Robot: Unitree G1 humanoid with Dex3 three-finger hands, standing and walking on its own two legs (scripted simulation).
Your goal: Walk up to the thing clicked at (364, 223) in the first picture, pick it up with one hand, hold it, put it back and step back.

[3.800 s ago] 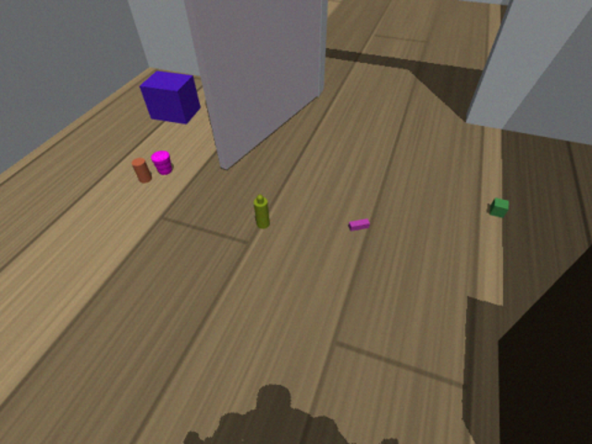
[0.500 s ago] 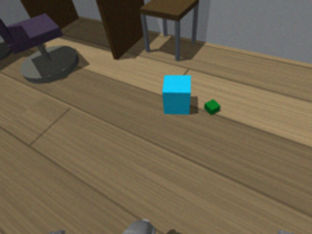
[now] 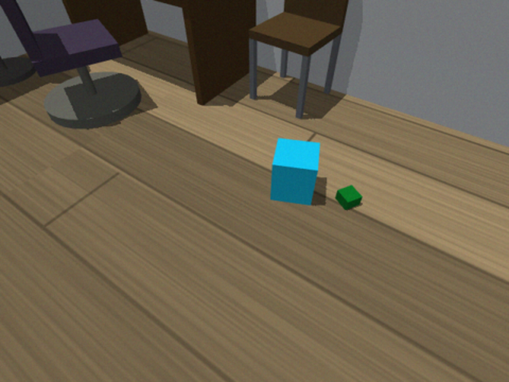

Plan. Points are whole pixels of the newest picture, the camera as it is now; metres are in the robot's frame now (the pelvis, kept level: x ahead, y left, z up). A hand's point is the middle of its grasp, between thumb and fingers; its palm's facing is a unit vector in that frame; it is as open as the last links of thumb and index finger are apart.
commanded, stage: walk up
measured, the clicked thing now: out of the picture -0.37 -1.04 -0.74
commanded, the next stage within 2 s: stand in 0.42 s
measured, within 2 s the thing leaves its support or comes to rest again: neither
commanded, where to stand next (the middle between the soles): +0.06 -0.01 m, yaw -2 degrees
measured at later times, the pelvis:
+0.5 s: pelvis +0.01 +0.00 +0.02, yaw +1 degrees
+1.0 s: pelvis +0.01 -0.01 +0.03, yaw +0 degrees
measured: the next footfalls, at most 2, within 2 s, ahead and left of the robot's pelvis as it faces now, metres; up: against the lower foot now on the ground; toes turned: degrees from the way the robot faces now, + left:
none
